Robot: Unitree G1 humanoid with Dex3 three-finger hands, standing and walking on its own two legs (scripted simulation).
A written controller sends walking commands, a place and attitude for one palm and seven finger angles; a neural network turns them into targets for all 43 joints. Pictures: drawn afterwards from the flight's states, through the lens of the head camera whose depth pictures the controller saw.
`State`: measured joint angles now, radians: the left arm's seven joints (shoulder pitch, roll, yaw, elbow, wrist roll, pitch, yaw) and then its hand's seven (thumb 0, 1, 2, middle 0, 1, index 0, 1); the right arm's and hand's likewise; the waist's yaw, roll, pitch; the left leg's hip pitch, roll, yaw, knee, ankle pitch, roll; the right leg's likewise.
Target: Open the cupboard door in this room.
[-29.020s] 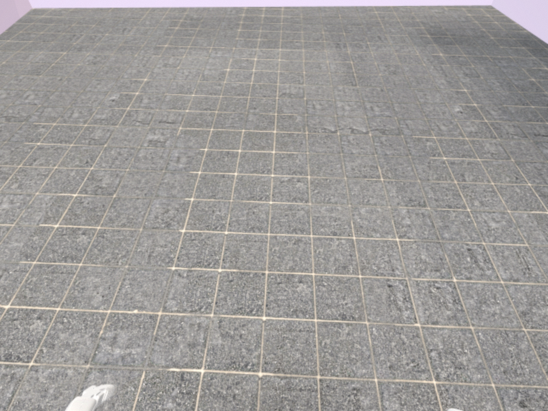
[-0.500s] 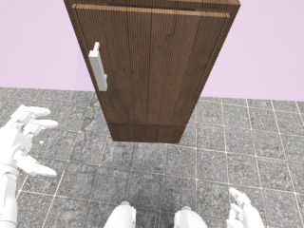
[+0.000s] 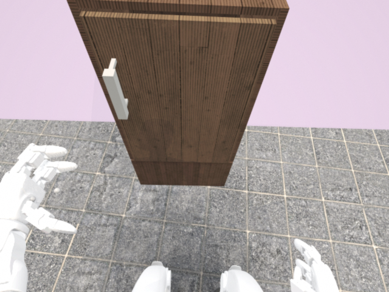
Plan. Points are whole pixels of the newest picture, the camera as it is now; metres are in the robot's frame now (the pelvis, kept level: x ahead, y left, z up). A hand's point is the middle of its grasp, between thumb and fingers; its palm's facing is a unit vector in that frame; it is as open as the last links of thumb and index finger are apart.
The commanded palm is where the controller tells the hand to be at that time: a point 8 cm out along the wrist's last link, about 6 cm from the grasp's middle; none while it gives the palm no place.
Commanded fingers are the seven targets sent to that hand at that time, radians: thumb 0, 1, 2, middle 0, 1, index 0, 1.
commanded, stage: move the hooked fingers beside the handle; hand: left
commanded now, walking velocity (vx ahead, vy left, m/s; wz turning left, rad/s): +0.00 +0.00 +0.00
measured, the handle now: (118, 90) +0.56 +0.22 +0.03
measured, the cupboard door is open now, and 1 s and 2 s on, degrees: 0 0 0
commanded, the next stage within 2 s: none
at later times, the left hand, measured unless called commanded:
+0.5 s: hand (70, 156) +0.36 +0.27 +0.04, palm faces +0.03 -1.00 -0.03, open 14.0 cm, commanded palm +0.34 +0.32 +0.04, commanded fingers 0.00 -0.50 0.30 -0.30 -1.20 -0.30 -1.20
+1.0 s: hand (80, 128) +0.43 +0.28 +0.04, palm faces +0.02 -1.00 -0.02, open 14.0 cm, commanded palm +0.41 +0.32 +0.04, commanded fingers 0.00 -0.50 0.30 -0.30 -1.20 -0.30 -1.20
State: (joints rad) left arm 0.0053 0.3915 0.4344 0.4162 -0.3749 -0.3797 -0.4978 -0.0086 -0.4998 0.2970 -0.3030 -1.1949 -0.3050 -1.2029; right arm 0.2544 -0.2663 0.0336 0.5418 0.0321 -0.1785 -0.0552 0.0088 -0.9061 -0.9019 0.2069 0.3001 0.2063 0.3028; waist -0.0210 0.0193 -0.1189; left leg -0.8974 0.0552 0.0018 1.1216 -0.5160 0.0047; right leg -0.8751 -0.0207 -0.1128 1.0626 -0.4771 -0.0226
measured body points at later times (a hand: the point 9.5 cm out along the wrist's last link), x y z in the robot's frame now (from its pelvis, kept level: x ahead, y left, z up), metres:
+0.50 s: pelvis +0.00 +0.00 +0.00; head +0.11 +0.02 +0.43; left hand +0.36 +0.33 +0.04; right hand +0.12 -0.26 -0.10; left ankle +0.01 +0.11 -0.66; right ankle +0.02 -0.11 -0.66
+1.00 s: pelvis +0.00 +0.01 -0.01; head +0.13 +0.04 +0.42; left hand +0.43 +0.33 +0.04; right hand +0.07 -0.26 -0.12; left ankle +0.01 +0.11 -0.66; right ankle +0.02 -0.11 -0.66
